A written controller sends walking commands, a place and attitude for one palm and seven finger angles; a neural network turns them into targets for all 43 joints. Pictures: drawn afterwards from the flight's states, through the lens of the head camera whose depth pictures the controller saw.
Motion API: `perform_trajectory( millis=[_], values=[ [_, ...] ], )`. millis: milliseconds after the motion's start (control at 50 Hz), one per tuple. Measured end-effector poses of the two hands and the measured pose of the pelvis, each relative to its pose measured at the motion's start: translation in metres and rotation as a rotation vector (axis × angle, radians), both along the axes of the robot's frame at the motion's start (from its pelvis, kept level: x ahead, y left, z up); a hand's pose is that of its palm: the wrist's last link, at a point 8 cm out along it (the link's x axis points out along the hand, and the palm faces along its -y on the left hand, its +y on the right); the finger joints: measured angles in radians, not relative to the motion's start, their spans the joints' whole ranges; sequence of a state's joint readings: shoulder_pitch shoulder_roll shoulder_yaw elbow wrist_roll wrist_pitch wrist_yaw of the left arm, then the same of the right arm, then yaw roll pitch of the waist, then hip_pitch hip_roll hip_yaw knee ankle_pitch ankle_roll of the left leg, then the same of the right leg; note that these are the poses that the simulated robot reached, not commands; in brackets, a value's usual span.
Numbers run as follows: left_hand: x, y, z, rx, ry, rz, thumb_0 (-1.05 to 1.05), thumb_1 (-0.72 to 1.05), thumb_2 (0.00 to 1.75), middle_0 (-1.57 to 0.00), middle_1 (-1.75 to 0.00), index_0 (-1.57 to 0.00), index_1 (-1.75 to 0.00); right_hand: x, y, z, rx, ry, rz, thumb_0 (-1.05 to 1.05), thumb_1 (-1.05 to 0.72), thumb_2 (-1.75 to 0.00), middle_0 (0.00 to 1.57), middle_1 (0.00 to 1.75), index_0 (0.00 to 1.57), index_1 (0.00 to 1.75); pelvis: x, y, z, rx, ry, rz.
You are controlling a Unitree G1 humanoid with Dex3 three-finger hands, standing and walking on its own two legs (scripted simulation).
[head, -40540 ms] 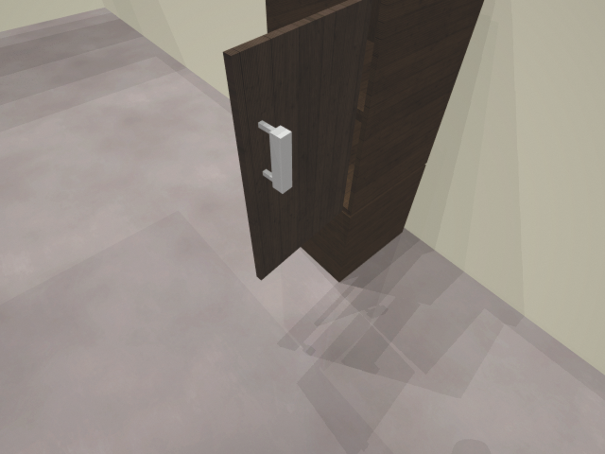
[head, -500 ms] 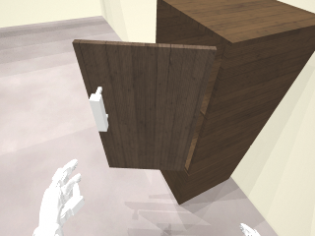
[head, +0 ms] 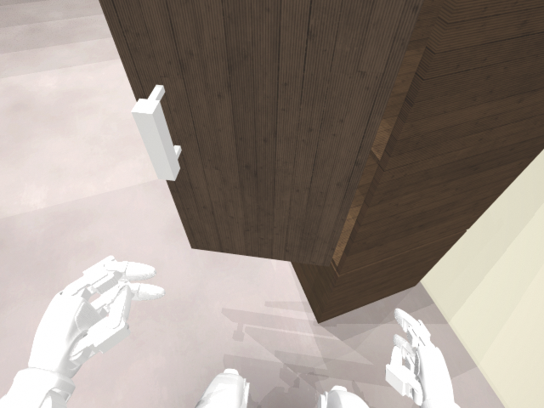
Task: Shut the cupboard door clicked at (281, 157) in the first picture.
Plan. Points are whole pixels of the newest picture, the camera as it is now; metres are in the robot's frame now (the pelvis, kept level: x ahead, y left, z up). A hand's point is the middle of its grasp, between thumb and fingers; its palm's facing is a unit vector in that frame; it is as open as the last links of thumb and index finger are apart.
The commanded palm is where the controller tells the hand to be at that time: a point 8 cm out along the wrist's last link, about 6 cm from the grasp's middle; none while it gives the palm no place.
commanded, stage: raise the hand and make a fist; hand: left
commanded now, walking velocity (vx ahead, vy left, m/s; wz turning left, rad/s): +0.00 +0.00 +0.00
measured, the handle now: (163, 133) +0.45 +0.21 +0.14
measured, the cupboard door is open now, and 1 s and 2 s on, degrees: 62 62 62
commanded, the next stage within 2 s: bring the fist close to the handle in 1.22 s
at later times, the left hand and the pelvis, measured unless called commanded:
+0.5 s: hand (106, 292) +0.22 +0.22 +0.11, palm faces +0.00 -1.00 -0.04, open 3.1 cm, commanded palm +0.20 +0.27 +0.12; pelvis +0.02 +0.02 +0.03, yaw +0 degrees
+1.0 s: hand (115, 247) +0.26 +0.21 +0.14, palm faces +0.00 -1.00 -0.05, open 3.1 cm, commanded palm +0.24 +0.26 +0.15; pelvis +0.03 +0.02 +0.05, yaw -1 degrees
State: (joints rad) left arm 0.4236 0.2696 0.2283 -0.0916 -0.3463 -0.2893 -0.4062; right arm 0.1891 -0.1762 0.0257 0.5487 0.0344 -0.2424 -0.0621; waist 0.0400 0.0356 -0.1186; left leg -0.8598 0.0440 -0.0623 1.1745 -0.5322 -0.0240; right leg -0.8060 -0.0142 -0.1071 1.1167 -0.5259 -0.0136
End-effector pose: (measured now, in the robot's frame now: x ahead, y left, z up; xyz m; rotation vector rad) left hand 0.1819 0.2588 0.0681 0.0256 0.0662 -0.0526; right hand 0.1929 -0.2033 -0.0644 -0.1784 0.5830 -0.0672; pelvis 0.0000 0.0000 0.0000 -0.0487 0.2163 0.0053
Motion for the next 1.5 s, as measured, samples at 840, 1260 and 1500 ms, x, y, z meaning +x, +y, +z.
perform_trajectory(
  millis=[840, 1260, 1500],
  values=[
    [0.053, 0.011, 0.075, 0.031, -0.084, 0.046, 0.02, 0.9, 0.9, -1.29, -1.49, -1.29, -1.49, -0.003, 0.01, 0.054, -0.029, -0.02, -0.006, 0.02, -0.91, -0.9, 0.21, 0.3, 0.21, 0.3, 0.028, 0.026, 0.046, 0.011, -0.099, -0.004],
    [0.056, -0.006, 0.077, 0.031, -0.081, 0.057, 0.02, 0.9, 0.9, -1.3, -1.5, -1.3, -1.5, -0.006, -0.021, 0.056, -0.046, -0.003, -0.046, 0.02, -0.91, -0.9, 0.2, 0.3, 0.21, 0.3, 0.032, 0.011, 0.051, 0.028, -0.109, -0.01],
    [0.061, -0.018, 0.08, 0.037, -0.097, 0.048, 0.02, 0.9, 0.9, -1.3, -1.5, -1.3, -1.5, -0.006, -0.023, 0.052, -0.029, -0.006, -0.036, 0.02, -0.91, -0.9, 0.21, 0.3, 0.21, 0.3, 0.028, 0.005, 0.051, 0.033, -0.116, -0.006]
  ],
)
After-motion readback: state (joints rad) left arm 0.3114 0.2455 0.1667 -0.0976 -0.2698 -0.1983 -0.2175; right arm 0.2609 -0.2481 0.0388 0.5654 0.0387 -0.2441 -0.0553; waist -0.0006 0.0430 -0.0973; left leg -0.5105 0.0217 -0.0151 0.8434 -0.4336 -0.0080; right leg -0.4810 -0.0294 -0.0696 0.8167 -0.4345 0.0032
